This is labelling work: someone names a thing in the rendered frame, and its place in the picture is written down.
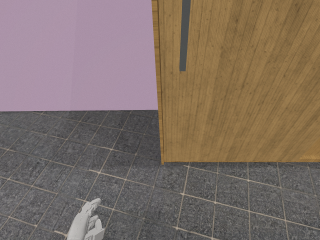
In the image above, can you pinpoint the left robot hand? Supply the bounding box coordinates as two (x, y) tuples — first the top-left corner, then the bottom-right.
(67, 198), (105, 240)

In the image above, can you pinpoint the wardrobe door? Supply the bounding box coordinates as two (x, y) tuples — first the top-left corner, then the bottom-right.
(304, 138), (320, 155)
(158, 0), (320, 161)

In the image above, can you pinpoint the handle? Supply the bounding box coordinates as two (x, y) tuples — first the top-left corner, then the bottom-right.
(179, 0), (191, 72)

